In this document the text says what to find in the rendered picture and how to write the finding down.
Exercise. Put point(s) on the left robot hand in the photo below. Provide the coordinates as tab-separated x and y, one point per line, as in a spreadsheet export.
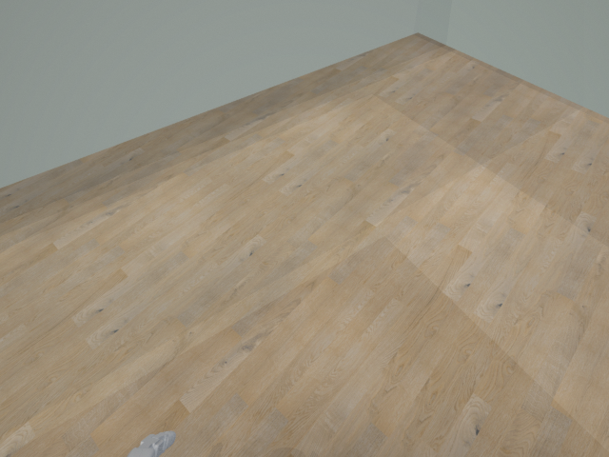
154	445

